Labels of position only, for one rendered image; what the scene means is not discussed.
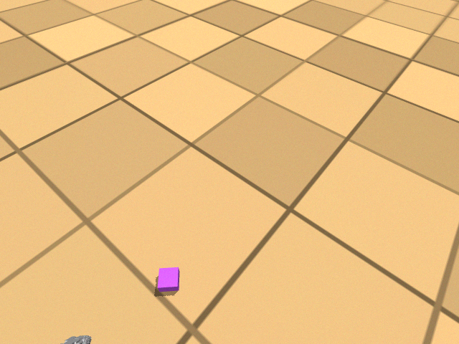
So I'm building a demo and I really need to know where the small box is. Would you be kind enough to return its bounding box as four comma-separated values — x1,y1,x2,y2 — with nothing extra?
158,267,179,292

